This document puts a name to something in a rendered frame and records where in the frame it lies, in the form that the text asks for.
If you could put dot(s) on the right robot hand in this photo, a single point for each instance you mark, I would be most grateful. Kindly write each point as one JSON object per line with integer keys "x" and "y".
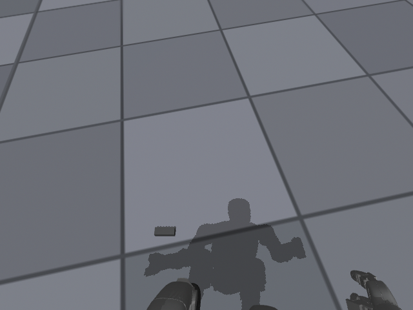
{"x": 377, "y": 291}

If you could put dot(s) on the small box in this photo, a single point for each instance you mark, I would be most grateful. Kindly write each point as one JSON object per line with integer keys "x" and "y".
{"x": 165, "y": 231}

